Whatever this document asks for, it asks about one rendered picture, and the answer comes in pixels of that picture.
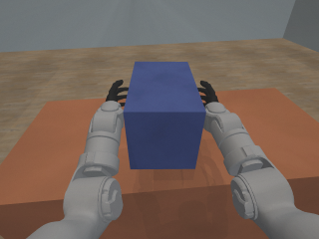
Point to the left robot upper arm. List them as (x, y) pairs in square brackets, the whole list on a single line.
[(90, 204)]

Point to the right robot hand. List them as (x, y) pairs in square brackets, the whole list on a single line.
[(210, 96)]

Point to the left robot hand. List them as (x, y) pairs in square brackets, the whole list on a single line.
[(114, 90)]

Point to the right robot upper arm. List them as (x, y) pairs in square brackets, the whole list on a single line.
[(264, 196)]

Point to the robot right forearm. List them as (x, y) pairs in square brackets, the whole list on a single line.
[(238, 149)]

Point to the carton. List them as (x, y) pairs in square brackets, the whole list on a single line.
[(164, 116)]

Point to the robot left forearm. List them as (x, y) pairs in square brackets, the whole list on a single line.
[(100, 157)]

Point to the pedestal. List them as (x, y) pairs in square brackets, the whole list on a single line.
[(158, 203)]

